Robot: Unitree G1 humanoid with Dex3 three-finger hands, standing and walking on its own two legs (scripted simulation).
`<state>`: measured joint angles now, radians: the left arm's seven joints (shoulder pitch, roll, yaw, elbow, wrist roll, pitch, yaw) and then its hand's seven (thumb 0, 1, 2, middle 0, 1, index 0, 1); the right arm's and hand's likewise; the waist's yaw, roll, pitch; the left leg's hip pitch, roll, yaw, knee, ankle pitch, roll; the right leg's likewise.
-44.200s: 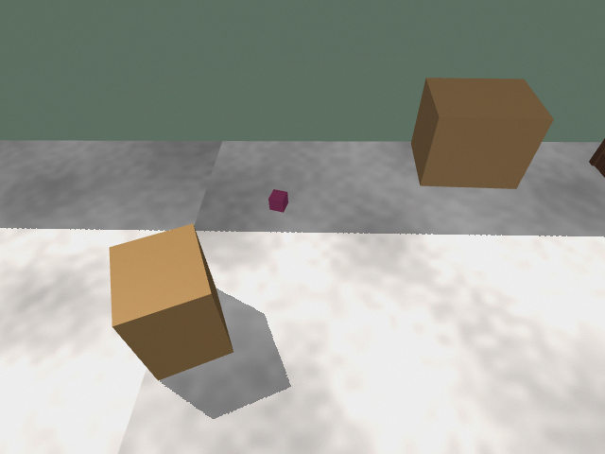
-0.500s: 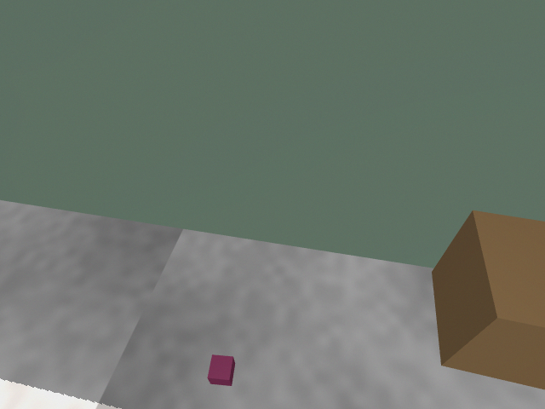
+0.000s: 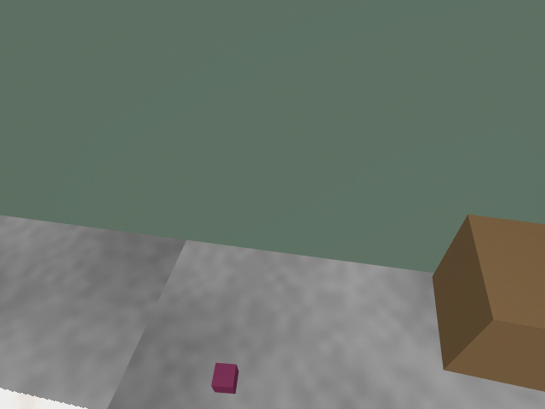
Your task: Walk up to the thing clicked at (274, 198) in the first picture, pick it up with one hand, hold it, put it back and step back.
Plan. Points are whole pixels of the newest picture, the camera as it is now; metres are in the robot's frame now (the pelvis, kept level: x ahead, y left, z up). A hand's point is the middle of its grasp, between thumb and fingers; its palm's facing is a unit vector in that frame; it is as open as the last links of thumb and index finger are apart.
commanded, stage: stand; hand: left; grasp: from above
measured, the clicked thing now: (225, 378) +0.41 +0.21 -0.74
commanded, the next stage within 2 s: step back in 1.56 s
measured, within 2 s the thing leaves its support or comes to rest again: neither
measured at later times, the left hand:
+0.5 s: hand out of the picture +0.07 +0.24 -0.16, palm faces +0.00 -0.94 -0.34, open 7.4 cm
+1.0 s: hand out of the picture +0.09 +0.24 -0.15, palm faces -0.01 -0.94 -0.33, open 7.4 cm
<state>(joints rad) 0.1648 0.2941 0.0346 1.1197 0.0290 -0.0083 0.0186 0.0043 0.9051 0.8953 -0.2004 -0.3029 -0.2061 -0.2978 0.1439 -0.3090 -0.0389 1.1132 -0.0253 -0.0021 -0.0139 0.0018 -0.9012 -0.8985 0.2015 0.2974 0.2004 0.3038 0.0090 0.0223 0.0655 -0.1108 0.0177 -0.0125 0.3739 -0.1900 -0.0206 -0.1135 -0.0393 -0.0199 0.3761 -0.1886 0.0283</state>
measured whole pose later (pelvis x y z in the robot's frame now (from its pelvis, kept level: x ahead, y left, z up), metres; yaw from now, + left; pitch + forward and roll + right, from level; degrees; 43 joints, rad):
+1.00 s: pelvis +0.01 -0.01 +0.00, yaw -1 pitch -3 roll +0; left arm 0.11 0.32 0.03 1.14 0.02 -0.01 0.00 0.00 0.90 0.90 -0.20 -0.30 -0.21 -0.30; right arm 0.11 -0.33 -0.02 1.14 -0.02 -0.01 -0.01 0.00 -0.90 -0.90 0.20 0.30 0.20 0.30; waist 0.00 0.01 0.06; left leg -0.09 0.04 0.00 0.32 -0.18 -0.03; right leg -0.10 -0.02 -0.01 0.33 -0.17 0.02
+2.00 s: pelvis -0.05 +0.04 -0.01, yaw -3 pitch -1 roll -2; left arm 0.02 0.41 0.06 0.91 0.01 0.06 0.03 0.00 0.91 0.90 -0.20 -0.30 -0.20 -0.30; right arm 0.16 -0.36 -0.06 0.97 -0.03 0.03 0.00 0.00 -0.90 -0.90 0.20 0.30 0.20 0.30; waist -0.04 -0.05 0.19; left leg -0.28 -0.01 0.00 0.59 -0.30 0.05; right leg -0.48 0.12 0.16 1.04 -0.52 -0.02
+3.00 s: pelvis -0.32 +0.04 -0.01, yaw -6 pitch -2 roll -1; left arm 0.21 0.42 0.10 0.84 0.02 0.07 0.01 0.00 0.91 0.90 -0.20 -0.30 -0.21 -0.30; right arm 0.12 -0.35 -0.04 0.83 -0.03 0.01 -0.02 0.00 -0.90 -0.90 0.21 0.30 0.20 0.30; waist 0.02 -0.05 0.17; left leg -0.34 0.02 -0.01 0.55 -0.18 0.03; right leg -0.38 0.10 0.19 1.11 -0.47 0.05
